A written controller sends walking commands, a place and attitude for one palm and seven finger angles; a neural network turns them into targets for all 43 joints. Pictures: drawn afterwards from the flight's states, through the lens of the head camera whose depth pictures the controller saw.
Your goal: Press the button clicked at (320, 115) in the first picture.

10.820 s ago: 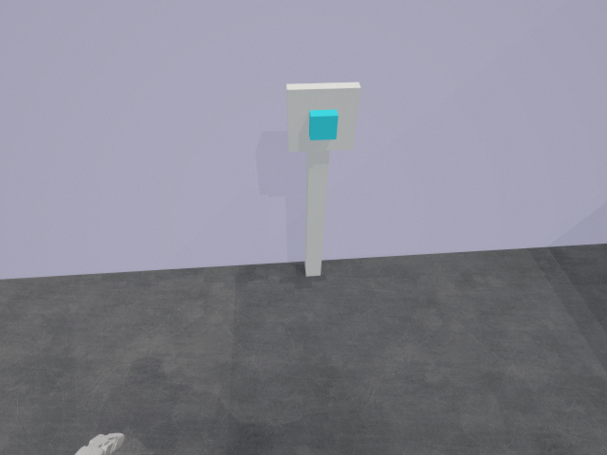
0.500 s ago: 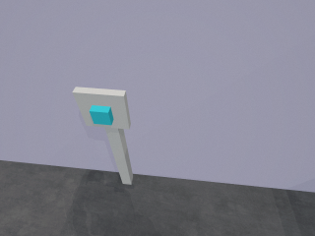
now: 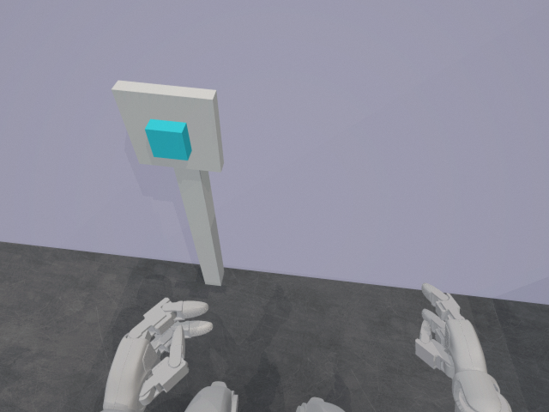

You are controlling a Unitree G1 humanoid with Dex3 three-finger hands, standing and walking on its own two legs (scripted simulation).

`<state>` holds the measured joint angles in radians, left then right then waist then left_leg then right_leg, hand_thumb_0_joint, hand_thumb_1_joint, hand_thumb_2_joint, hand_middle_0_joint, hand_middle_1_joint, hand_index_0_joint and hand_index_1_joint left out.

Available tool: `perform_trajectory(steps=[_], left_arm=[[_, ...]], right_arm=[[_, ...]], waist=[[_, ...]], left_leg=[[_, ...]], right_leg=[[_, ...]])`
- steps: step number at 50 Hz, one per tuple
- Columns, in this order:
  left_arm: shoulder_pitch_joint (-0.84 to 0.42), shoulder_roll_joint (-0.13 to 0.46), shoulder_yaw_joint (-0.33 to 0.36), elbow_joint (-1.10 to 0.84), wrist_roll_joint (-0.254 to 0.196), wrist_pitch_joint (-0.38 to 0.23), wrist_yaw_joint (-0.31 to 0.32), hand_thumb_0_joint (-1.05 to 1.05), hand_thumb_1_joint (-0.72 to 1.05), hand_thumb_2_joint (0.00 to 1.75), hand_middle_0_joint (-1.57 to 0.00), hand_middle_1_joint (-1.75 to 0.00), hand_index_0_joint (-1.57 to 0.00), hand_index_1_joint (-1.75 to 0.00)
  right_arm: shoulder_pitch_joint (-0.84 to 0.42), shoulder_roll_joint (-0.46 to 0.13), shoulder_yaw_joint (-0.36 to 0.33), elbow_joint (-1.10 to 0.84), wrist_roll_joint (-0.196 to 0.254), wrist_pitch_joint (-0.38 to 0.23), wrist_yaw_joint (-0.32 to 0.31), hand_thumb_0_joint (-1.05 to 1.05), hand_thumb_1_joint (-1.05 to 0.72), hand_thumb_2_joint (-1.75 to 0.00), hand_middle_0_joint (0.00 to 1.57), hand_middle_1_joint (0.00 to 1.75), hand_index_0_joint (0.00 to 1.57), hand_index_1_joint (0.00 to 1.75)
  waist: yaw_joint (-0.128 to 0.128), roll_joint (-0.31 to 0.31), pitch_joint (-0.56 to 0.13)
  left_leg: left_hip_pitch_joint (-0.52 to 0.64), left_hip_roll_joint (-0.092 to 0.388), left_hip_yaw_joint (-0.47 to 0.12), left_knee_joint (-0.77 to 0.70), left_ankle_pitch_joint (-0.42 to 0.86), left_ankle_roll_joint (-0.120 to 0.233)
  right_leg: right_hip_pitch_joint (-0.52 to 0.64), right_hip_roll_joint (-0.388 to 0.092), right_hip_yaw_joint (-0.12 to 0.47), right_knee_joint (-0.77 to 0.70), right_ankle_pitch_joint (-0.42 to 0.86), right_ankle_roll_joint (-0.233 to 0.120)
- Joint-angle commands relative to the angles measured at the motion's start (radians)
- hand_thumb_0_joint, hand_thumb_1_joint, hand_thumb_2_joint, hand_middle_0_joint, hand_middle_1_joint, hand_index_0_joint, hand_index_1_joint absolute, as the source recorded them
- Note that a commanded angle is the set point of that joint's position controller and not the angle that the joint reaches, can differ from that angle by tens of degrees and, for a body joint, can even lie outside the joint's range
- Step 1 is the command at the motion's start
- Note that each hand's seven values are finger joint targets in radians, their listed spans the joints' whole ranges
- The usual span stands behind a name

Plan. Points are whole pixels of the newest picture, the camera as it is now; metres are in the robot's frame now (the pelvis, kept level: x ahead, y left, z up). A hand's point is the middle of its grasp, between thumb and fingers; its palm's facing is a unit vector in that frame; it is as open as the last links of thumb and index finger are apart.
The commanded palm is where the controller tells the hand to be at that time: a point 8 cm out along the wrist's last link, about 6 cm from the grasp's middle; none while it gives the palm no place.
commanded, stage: raise the hand and make a fist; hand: left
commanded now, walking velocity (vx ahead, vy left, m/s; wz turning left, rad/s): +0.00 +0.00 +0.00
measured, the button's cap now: (170, 139) +0.57 +0.25 +0.04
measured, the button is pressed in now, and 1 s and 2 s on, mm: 0 0 0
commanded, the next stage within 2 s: aim a knuckle at the button in 1.52 s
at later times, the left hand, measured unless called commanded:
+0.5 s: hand (124, 342) +0.20 +0.21 +0.03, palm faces +0.06 -1.00 -0.05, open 3.1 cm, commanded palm +0.17 +0.26 +0.03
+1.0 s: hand (99, 325) +0.22 +0.25 +0.03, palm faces -0.05 -1.00 -0.05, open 3.1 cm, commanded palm +0.20 +0.31 +0.04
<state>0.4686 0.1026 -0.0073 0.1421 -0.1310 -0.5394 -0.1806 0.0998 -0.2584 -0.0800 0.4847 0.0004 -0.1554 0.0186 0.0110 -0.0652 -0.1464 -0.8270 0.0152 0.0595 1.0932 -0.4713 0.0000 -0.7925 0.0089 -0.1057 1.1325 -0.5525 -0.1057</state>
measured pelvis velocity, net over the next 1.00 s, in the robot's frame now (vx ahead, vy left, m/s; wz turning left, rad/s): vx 0.00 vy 0.06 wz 0.00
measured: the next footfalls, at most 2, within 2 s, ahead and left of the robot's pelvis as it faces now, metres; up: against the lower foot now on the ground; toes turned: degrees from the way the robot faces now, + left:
none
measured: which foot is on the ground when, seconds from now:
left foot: down 0.00-1.00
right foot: down 0.00-1.00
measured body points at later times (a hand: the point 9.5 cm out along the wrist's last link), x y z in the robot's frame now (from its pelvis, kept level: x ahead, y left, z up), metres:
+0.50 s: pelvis -0.01 +0.03 -0.01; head +0.05 +0.04 +0.44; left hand +0.19 +0.26 +0.04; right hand +0.13 -0.21 -0.10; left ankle +0.04 +0.12 -0.66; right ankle +0.01 -0.05 -0.66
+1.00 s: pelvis +0.00 +0.06 -0.01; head +0.07 +0.08 +0.44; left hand +0.22 +0.30 +0.03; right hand +0.21 -0.16 -0.07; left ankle +0.04 +0.12 -0.66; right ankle +0.01 -0.05 -0.66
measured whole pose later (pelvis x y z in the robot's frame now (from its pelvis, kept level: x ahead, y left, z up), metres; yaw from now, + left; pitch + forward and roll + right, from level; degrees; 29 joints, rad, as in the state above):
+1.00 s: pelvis +0.00 +0.06 -0.01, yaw +0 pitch +16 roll -4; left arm 0.38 0.27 0.15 -0.01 -0.25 -0.36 -0.28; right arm 0.19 -0.21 0.03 0.48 0.02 -0.15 -0.03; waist 0.00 0.03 -0.14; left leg -0.95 0.01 0.02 1.18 -0.51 0.08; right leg -0.85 0.01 -0.14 1.11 -0.53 -0.03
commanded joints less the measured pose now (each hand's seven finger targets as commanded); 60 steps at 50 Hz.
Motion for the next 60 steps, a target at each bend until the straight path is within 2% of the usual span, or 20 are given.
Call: perform_trajectory(steps=[1,4,7,9,11,14,15,17,20,24,26,30,32,34,38,42,46,50,54,60], left_arm=[[-0.078,0.112,0.085,-0.416,-0.039,-0.124,0.06,0.0,0.9,0.9,-0.89,-1.05,-0.89,-1.05],[-0.204,0.103,0.005,-0.53,-0.062,-0.175,0.004,0.0,0.9,0.9,-0.97,-1.14,-0.97,-1.14],[-0.188,0.116,-0.024,-0.448,-0.081,-0.142,-0.076,0.0,0.9,0.9,-1.05,-1.23,-1.05,-1.23],[-0.114,0.124,-0.019,-0.33,-0.093,-0.053,-0.119,0.0,0.9,0.9,-1.11,-1.29,-1.11,-1.29],[-0.073,0.185,0.054,-0.305,-0.105,0.048,-0.131,0.0,0.9,0.9,-1.16,-1.35,-1.16,-1.35],[-0.006,0.23,0.16,-0.318,-0.118,0.182,-0.083,0.0,0.9,0.9,-1.24,-1.44,-1.24,-1.44],[-0.015,0.218,0.168,-0.37,-0.126,0.199,-0.054,0.0,0.9,0.9,-1.27,-1.47,-1.27,-1.47],[-0.014,0.198,0.192,-0.431,-0.131,0.193,0.013,0.0,0.9,0.9,-1.3,-1.5,-1.3,-1.5],[-0.024,0.181,0.177,-0.463,-0.105,0.111,0.077,0.0,0.9,0.9,-1.3,-1.5,-1.3,-1.5],[-0.059,0.149,0.085,-0.384,-0.074,0.005,0.039,0.0,0.9,0.9,-1.3,-1.5,-1.3,-1.5],[-0.045,0.161,0.083,-0.33,-0.079,-0.01,-0.007,0.0,0.9,0.9,-1.3,-1.5,-1.3,-1.5],[-0.041,0.225,0.151,-0.356,-0.114,0.024,-0.059,0.0,0.9,0.9,-1.3,-1.5,-1.3,-1.5],[-0.034,0.254,0.195,-0.429,-0.127,0.039,-0.048,0.0,0.9,0.9,-1.3,-1.5,-1.3,-1.5],[-0.032,0.262,0.218,-0.467,-0.129,0.051,-0.02,0.0,0.9,0.9,-1.3,-1.5,-1.3,-1.5],[-0.037,0.21,0.178,-0.423,-0.113,0.059,0.006,0.0,0.9,0.9,-1.3,-1.5,-1.3,-1.5],[-0.066,0.216,0.165,-0.324,-0.099,0.083,-0.046,0.0,0.9,0.9,-1.3,-1.5,-1.3,-1.5],[-0.104,0.277,0.226,-0.352,-0.128,0.11,-0.11,0.0,0.9,0.9,-1.3,-1.5,-1.3,-1.5],[-0.12,0.306,0.284,-0.422,-0.166,0.111,-0.117,0.0,0.9,0.9,-1.3,-1.5,-1.3,-1.5],[-0.14,0.294,0.285,-0.354,-0.167,0.107,-0.112,0.0,0.9,0.9,-1.3,-1.5,-1.3,-1.5],[-0.143,0.289,0.27,-0.302,-0.179,0.128,-0.175,0.0,0.9,0.9,-1.3,-1.5,-1.3,-1.5]], right_arm=[[-0.006,-0.056,-0.002,-0.165,0.001,-0.012,-0.019,0.0,-0.9,-0.9,0.2,0.3,0.2,0.3],[0.015,-0.065,0.023,-0.15,0.002,-0.037,-0.044,0.0,-0.9,-0.9,0.2,0.3,0.2,0.3],[0.033,-0.087,0.035,-0.128,0.01,-0.07,-0.068,0.0,-0.9,-0.9,0.2,0.3,0.2,0.3],[0.037,-0.093,0.042,-0.128,0.021,-0.076,-0.08,0.0,-0.9,-0.9,0.2,0.3,0.2,0.3],[0.031,-0.096,0.042,-0.143,0.036,-0.069,-0.084,0.0,-0.9,-0.9,0.2,0.3,0.2,0.3],[-0.012,-0.075,0.044,-0.174,0.042,-0.045,-0.089,0.0,-0.9,-0.9,0.2,0.3,0.2,0.3],[-0.009,-0.067,0.048,-0.185,0.041,-0.038,-0.086,0.0,-0.9,-0.9,0.2,0.3,0.2,0.3],[0.001,-0.049,0.045,-0.172,0.035,-0.033,-0.084,0.0,-0.9,-0.9,0.2,0.3,0.2,0.3],[0.025,-0.045,0.041,-0.141,0.018,-0.042,-0.077,0.0,-0.9,-0.9,0.2,0.3,0.2,0.3],[0.045,-0.075,0.037,-0.107,0.009,-0.064,-0.064,0.0,-0.9,-0.9,0.2,0.3,0.2,0.3],[0.058,-0.096,0.031,-0.107,0.013,-0.074,-0.065,0.0,-0.9,-0.9,0.2,0.3,0.2,0.3],[0.072,-0.117,0.024,-0.13,0.026,-0.08,-0.077,0.0,-0.9,-0.9,0.2,0.3,0.2,0.3],[0.072,-0.111,0.023,-0.139,0.025,-0.078,-0.08,0.0,-0.9,-0.9,0.2,0.3,0.2,0.3],[0.073,-0.103,0.023,-0.136,0.021,-0.071,-0.08,0.0,-0.9,-0.9,0.2,0.3,0.2,0.3],[0.08,-0.1,0.029,-0.125,0.016,-0.054,-0.072,0.0,-0.9,-0.9,0.2,0.3,0.2,0.3],[0.08,-0.117,0.033,-0.13,0.017,-0.042,-0.068,0.0,-0.9,-0.9,0.2,0.3,0.2,0.3],[0.088,-0.124,0.036,-0.147,0.023,-0.041,-0.071,0.0,-0.9,-0.9,0.2,0.3,0.2,0.3],[0.086,-0.113,0.041,-0.146,0.021,-0.044,-0.073,0.0,-0.9,-0.9,0.2,0.3,0.2,0.3],[0.09,-0.114,0.044,-0.124,0.021,-0.042,-0.072,0.0,-0.9,-0.9,0.2,0.3,0.2,0.3],[0.098,-0.135,0.038,-0.128,0.027,-0.056,-0.067,0.0,-0.9,-0.9,0.2,0.3,0.2,0.3]], waist=[[-0.011,0.09,-0.191],[-0.082,0.088,-0.181],[-0.1,0.06,-0.14],[-0.085,0.024,-0.12],[-0.041,0.017,-0.176],[0.033,0.028,-0.232],[0.04,0.062,-0.246],[0.045,0.09,-0.245],[0.024,0.089,-0.216],[-0.045,0.069,-0.113],[-0.051,0.067,-0.115],[-0.023,0.092,-0.211],[0.002,0.153,-0.276],[0.009,0.179,-0.285],[-0.024,0.161,-0.194],[-0.043,0.12,-0.15],[-0.022,0.148,-0.227],[-0.001,0.192,-0.277],[-0.022,0.157,-0.201],[-0.028,0.147,-0.238]], left_leg=[[-0.017,-0.022,-0.066,-0.002,0.149,0.034],[-0.031,-0.003,-0.094,0.058,0.127,0.045],[-0.07,0.006,-0.106,0.06,0.044,0.048],[-0.103,0.003,-0.11,0.047,0.012,0.05],[-0.111,-0.009,-0.103,0.017,0.0,0.046],[-0.085,-0.019,-0.101,-0.037,0.038,0.042],[-0.059,-0.022,-0.098,-0.056,0.054,0.039],[-0.012,-0.014,-0.099,-0.082,0.103,0.036],[0.006,-0.002,-0.111,-0.093,0.147,0.035],[-0.029,0.001,-0.126,-0.07,0.075,0.036],[-0.036,-0.003,-0.126,-0.066,0.036,0.034],[0.029,-0.004,-0.133,-0.1,0.059,0.035],[0.095,-0.004,-0.136,-0.119,0.136,0.031],[0.141,0.001,-0.146,-0.131,0.199,0.024],[0.156,0.013,-0.166,-0.14,0.223,0.014],[0.111,0.011,-0.172,-0.132,0.169,0.013],[0.156,0.007,-0.175,-0.142,0.213,0.008],[0.217,0.008,-0.18,-0.148,0.311,-0.005],[0.182,0.013,-0.193,-0.15,0.269,-0.006],[0.176,0.007,-0.185,-0.143,0.256,0.002]], right_leg=[[0.077,-0.035,0.244,-0.197,0.237,0.094],[-0.009,-0.023,0.244,-0.2,0.179,0.102],[-0.067,-0.014,0.213,-0.229,-0.007,0.093],[-0.063,-0.008,0.212,-0.251,-0.077,0.096],[0.005,-0.019,0.214,-0.268,-0.12,0.101],[0.11,-0.023,0.205,-0.265,-0.088,0.097],[0.128,-0.026,0.197,-0.267,-0.064,0.095],[0.137,-0.019,0.158,-0.244,0.036,0.088],[0.078,0.001,0.103,-0.195,0.119,0.077],[-0.055,0.007,0.086,-0.184,0.035,0.076],[-0.073,0.004,0.092,-0.192,-0.01,0.077],[-0.023,0.009,0.071,-0.183,0.035,0.074],[0.016,0.012,0.054,-0.166,0.121,0.069],[0.012,0.019,0.035,-0.15,0.176,0.066],[-0.04,0.024,0.011,-0.151,0.191,0.068],[-0.07,0.026,0.008,-0.152,0.164,0.072],[-0.022,0.029,0.013,-0.158,0.193,0.068],[0.004,0.033,0.011,-0.153,0.237,0.064],[-0.037,0.04,0.003,-0.154,0.207,0.064],[-0.023,0.034,0.008,-0.163,0.208,0.068]])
